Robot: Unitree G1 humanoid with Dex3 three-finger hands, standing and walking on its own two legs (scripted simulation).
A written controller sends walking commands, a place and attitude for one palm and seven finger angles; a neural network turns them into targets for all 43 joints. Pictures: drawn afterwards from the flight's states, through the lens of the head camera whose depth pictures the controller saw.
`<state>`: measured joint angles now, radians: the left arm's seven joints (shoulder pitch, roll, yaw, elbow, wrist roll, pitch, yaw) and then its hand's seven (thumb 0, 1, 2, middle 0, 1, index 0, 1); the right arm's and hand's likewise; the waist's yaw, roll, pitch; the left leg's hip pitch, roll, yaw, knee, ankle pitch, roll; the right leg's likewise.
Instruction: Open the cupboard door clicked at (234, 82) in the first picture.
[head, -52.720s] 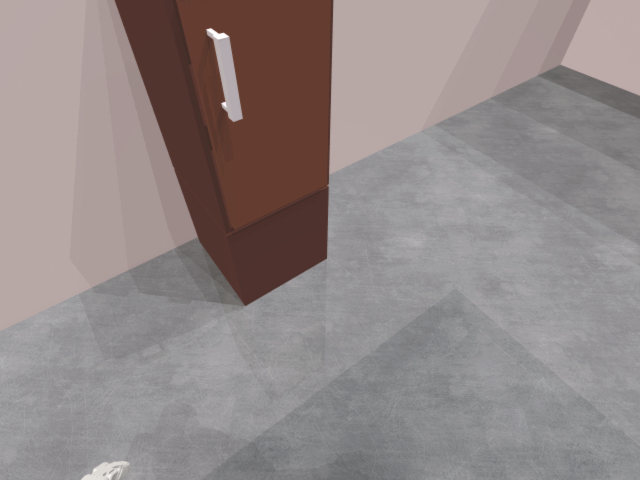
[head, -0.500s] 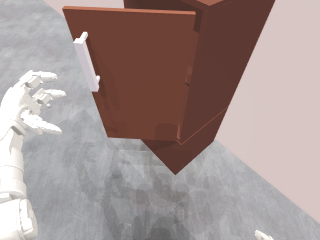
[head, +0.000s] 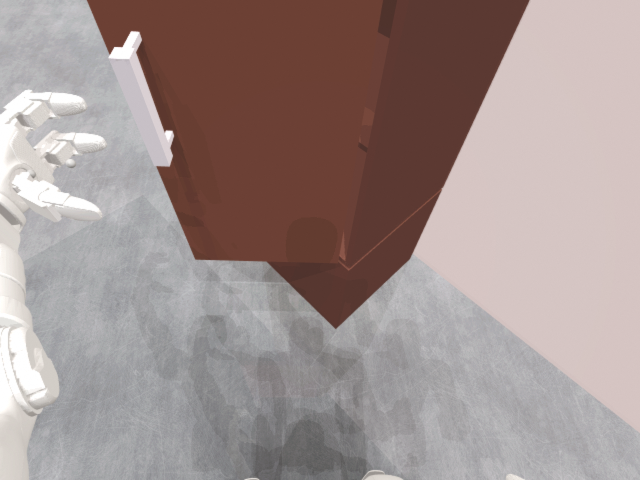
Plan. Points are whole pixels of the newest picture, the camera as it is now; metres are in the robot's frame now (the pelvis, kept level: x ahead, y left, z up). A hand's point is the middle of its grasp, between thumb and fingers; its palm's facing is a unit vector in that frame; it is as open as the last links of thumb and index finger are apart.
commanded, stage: move the hooked fingers beside the handle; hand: left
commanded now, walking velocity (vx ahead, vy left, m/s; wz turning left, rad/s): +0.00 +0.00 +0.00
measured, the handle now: (149, 104) +0.57 +0.22 +0.13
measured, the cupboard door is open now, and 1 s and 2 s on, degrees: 46 46 46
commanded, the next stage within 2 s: slide the fingers in behind the handle in 1.22 s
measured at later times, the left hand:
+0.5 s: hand (82, 122) +0.51 +0.29 +0.14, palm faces -0.03 -1.00 +0.00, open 14.0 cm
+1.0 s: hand (91, 129) +0.51 +0.28 +0.13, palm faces -0.03 -1.00 +0.01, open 14.0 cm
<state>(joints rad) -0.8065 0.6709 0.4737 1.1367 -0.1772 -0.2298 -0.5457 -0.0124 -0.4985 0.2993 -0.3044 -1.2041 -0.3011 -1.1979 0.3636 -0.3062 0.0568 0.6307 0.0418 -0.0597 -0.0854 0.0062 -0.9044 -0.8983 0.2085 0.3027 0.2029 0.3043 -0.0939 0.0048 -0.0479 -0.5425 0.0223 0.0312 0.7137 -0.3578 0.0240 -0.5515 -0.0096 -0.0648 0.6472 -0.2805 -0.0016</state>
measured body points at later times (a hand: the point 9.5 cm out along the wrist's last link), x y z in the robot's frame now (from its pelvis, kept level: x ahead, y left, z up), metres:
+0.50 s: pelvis +0.00 +0.01 -0.01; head +0.12 +0.03 +0.42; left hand +0.51 +0.34 +0.14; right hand -0.02 -0.27 -0.11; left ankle -0.01 +0.10 -0.72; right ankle +0.02 -0.12 -0.72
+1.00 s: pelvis +0.02 +0.01 -0.01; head +0.13 +0.03 +0.43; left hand +0.51 +0.33 +0.13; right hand +0.02 -0.26 -0.11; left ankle -0.01 +0.10 -0.72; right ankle +0.02 -0.12 -0.72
